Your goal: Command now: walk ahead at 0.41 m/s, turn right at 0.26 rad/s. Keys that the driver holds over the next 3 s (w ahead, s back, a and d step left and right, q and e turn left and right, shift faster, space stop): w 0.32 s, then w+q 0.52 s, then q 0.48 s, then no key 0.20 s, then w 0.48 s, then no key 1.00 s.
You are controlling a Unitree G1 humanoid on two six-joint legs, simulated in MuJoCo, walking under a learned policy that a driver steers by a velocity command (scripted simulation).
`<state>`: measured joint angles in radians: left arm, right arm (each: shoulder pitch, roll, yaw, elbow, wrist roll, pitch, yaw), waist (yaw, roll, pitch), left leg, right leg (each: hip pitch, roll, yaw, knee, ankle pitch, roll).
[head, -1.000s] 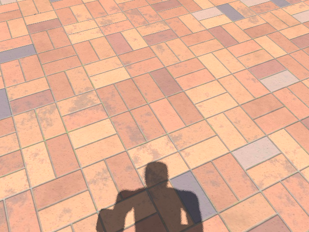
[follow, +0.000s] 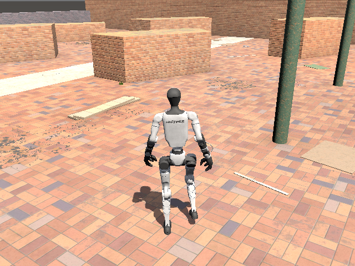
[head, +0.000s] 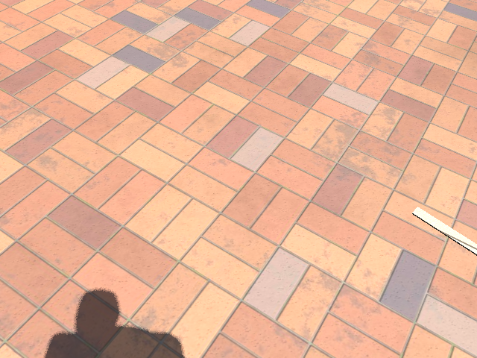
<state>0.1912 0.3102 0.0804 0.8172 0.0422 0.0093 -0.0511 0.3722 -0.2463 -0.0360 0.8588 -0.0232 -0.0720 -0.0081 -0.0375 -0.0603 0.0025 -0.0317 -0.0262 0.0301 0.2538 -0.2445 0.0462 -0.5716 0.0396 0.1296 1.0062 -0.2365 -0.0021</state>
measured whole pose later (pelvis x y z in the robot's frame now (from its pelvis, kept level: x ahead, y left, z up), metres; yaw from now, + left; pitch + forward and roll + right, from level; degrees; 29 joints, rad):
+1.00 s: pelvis +0.49 -0.01 -0.01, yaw +18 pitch +0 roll +0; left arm 0.14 0.25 0.03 0.78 0.04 -0.05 0.01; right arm 0.30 -0.27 -0.07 0.89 -0.01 -0.04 0.01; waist -0.01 -0.02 0.08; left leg -0.19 -0.15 -0.02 0.37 -0.18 0.15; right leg -0.60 -0.09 0.05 1.08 -0.30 0.03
